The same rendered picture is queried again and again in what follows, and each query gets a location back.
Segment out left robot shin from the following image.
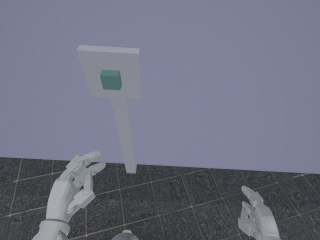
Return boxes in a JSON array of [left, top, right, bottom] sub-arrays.
[[122, 230, 132, 234]]

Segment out panel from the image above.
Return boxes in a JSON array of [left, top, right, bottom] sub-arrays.
[[76, 45, 142, 174]]

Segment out left robot hand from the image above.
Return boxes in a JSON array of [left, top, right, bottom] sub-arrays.
[[45, 150, 106, 223]]

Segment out right robot hand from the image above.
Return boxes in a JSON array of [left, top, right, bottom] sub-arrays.
[[238, 185, 280, 240]]

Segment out left robot forearm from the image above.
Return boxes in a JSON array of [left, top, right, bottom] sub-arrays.
[[32, 219, 71, 240]]

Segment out button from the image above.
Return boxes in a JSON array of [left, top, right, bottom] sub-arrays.
[[100, 69, 122, 91]]

